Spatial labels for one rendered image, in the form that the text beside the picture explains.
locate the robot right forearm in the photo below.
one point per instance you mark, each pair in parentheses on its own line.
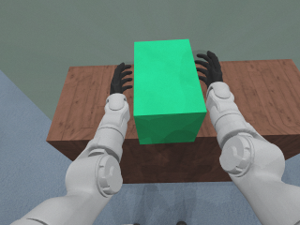
(225,116)

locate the robot left forearm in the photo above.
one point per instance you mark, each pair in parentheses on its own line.
(111,131)

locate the pedestal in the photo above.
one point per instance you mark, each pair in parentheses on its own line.
(266,92)

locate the carton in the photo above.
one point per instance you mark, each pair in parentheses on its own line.
(168,103)

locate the robot right upper arm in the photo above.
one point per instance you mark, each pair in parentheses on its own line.
(256,168)

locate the right robot hand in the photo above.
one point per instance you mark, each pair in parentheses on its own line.
(213,72)

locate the robot left upper arm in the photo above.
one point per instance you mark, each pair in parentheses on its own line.
(90,183)

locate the left robot hand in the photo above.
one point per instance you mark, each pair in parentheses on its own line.
(117,82)

